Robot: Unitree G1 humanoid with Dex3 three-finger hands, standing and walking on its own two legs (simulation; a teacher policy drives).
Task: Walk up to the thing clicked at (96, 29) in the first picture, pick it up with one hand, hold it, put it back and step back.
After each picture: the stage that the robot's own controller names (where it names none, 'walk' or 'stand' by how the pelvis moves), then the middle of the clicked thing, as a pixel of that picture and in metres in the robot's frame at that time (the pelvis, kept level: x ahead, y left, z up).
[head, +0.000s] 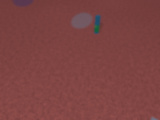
stand; (97, 24) +1.75 -0.17 -0.66
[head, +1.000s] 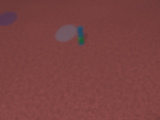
walk; (80, 36) +1.62 +0.15 -0.63
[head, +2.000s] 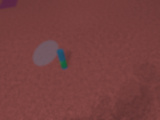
walk; (62, 59) +1.10 +0.33 -0.65
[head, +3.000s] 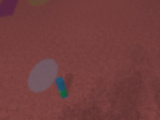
walk; (62, 88) +0.76 +0.28 -0.65
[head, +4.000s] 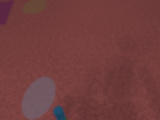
walk; (61, 117) +0.50 +0.24 -0.65
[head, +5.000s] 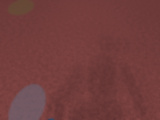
stand; out of the picture +0.42 +0.22 -0.65
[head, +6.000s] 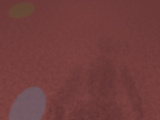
walk; out of the picture +0.42 +0.21 -0.66
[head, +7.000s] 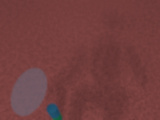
stand; (55, 114) +0.40 +0.24 -0.61
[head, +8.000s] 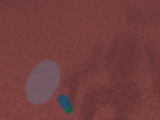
walk; (65, 104) +0.45 +0.21 -0.62
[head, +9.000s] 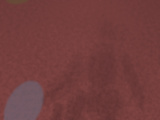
stand; out of the picture +0.33 +0.22 -0.63
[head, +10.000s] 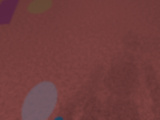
walk; out of the picture +0.41 +0.23 -0.64
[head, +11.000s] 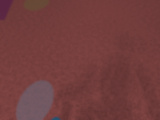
stand; out of the picture +0.40 +0.20 -0.63
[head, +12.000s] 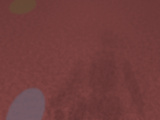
stand; out of the picture +0.34 +0.21 -0.64
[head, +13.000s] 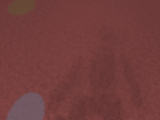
stand; out of the picture +0.29 +0.21 -0.66
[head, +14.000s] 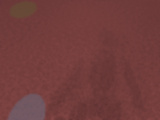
stand; out of the picture +0.30 +0.21 -0.66
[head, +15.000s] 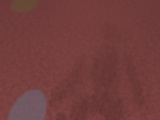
go down; out of the picture +0.30 +0.20 -0.65
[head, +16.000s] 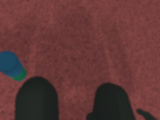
go down; (14, 68) +0.36 +0.28 -0.25
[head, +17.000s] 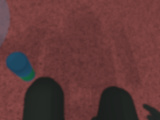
approach; (23, 69) +0.36 +0.28 -0.25
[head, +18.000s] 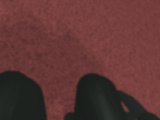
close in; out of the picture +0.32 +0.32 -0.15
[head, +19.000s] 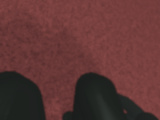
close; out of the picture +0.32 +0.33 -0.15
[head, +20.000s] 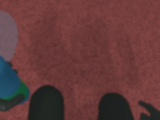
lift; (7, 84) +0.29 +0.25 +0.00
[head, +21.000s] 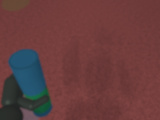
hold; (34, 88) +0.31 +0.16 +0.08
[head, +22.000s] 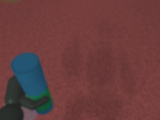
hold; (36, 88) +0.32 +0.16 +0.05
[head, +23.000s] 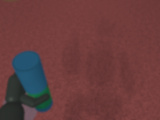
hold; (36, 86) +0.33 +0.16 +0.04
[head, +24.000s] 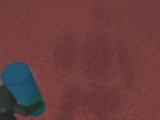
crouch; (28, 94) +0.31 +0.19 -0.01
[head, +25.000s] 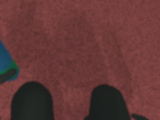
lower; out of the picture +0.38 +0.26 -0.07
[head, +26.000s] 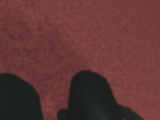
lower; out of the picture +0.35 +0.33 -0.15
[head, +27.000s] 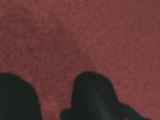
lower; out of the picture +0.33 +0.33 -0.15
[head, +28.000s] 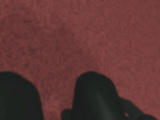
lower; out of the picture +0.32 +0.33 -0.15
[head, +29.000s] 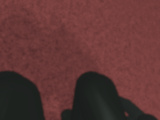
lower; out of the picture +0.31 +0.33 -0.15
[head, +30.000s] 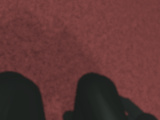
open; out of the picture +0.31 +0.33 -0.15
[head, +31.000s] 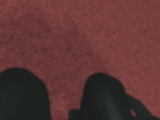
stand; out of the picture +0.30 +0.32 -0.15
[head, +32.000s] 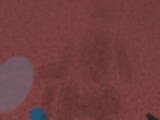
stand; (40, 118) +0.31 +0.23 -0.50
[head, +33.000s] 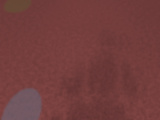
stand; out of the picture +0.29 +0.23 -0.59
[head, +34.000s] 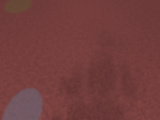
stand; out of the picture +0.30 +0.22 -0.60
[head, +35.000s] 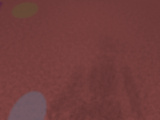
stand; out of the picture +0.31 +0.21 -0.64
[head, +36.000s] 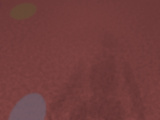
stand; out of the picture +0.30 +0.22 -0.66
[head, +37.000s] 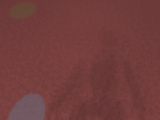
stand; out of the picture +0.28 +0.22 -0.66
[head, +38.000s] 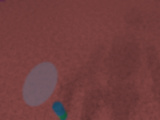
walk; (60, 111) +0.42 +0.23 -0.64
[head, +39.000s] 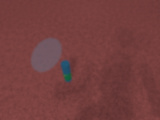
walk; (66, 71) +0.77 +0.16 -0.63
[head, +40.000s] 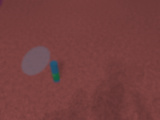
stand; (55, 71) +0.94 +0.26 -0.64
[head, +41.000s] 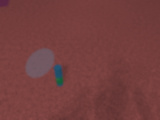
stand; (58, 75) +0.90 +0.23 -0.66
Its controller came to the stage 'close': yes
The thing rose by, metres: 0.69
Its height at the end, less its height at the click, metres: +0.00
